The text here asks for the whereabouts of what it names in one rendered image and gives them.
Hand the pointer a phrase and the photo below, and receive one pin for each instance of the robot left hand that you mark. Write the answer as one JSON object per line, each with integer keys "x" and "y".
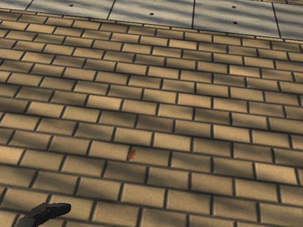
{"x": 42, "y": 213}

